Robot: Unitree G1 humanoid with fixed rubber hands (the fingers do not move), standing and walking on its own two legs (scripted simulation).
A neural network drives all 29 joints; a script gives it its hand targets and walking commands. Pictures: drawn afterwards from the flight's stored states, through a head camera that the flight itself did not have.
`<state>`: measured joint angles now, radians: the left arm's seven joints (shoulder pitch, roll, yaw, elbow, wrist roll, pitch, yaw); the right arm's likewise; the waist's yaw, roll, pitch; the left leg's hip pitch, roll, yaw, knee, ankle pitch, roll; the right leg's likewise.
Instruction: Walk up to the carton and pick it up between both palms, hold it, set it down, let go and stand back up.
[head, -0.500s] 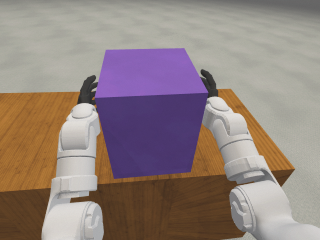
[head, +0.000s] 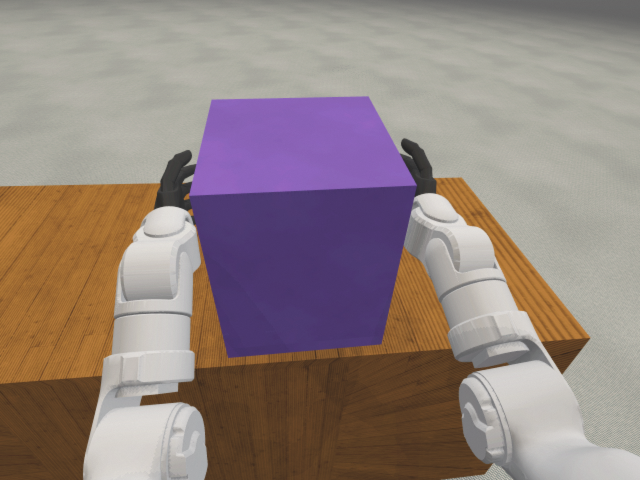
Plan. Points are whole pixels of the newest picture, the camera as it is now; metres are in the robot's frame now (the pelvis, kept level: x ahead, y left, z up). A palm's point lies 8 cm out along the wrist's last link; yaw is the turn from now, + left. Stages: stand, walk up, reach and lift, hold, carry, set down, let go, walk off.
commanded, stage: hold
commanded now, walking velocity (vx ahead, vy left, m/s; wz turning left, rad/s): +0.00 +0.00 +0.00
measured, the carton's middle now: (299, 225) +0.40 +0.00 +0.18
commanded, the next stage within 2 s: set down in 0.14 s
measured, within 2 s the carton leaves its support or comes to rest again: neither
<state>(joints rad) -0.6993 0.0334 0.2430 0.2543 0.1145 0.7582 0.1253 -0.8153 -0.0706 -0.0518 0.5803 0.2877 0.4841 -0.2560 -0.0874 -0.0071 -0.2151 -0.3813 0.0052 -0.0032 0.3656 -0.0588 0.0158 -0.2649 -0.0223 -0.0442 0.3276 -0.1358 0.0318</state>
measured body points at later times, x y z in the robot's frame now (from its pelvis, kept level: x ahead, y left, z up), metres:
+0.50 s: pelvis +0.01 -0.01 +0.00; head -0.03 +0.02 +0.45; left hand +0.44 +0.14 +0.22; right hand +0.42 -0.16 +0.22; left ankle +0.08 +0.10 -0.74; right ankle +0.02 -0.14 -0.74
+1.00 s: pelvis +0.03 -0.01 +0.00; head +0.02 +0.02 +0.45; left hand +0.46 +0.14 +0.17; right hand +0.44 -0.16 +0.19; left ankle +0.08 +0.10 -0.74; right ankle +0.02 -0.14 -0.74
